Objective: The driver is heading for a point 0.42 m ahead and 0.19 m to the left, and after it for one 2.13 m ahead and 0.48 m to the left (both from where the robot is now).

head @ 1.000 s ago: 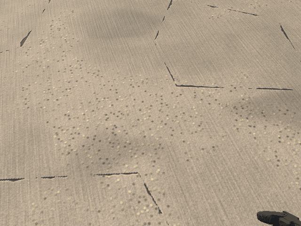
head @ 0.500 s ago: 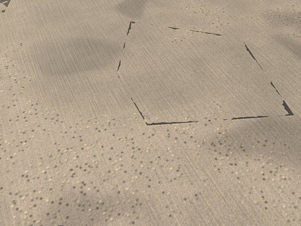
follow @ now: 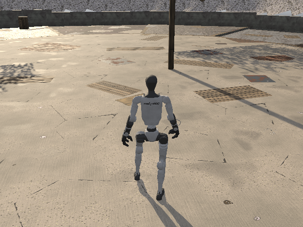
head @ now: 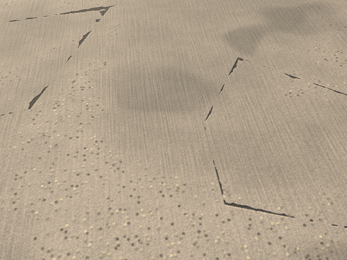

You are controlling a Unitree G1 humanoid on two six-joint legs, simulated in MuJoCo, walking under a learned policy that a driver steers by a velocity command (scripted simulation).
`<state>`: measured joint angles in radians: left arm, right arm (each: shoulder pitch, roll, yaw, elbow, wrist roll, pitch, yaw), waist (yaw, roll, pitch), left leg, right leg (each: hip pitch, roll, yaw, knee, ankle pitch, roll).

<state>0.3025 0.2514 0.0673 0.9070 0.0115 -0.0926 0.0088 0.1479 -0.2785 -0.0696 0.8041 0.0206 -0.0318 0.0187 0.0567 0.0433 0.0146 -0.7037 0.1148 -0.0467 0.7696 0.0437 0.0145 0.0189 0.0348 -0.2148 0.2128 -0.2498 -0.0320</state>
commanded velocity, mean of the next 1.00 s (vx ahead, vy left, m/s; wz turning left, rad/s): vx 0.30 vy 0.00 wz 0.43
